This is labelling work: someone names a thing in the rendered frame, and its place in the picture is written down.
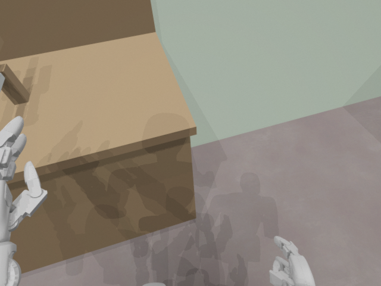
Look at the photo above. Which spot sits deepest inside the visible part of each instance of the counter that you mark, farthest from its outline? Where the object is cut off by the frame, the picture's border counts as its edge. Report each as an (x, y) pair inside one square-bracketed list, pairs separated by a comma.
[(108, 129)]

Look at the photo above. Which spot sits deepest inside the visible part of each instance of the left robot hand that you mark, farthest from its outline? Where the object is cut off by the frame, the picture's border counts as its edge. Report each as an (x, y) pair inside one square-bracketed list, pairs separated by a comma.
[(11, 145)]

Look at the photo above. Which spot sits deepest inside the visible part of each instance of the right robot hand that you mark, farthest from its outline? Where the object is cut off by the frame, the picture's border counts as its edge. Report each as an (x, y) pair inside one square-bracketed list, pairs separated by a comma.
[(296, 272)]

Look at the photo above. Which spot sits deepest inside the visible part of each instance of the robot left forearm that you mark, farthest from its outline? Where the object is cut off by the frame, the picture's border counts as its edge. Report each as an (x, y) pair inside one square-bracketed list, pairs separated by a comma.
[(10, 271)]

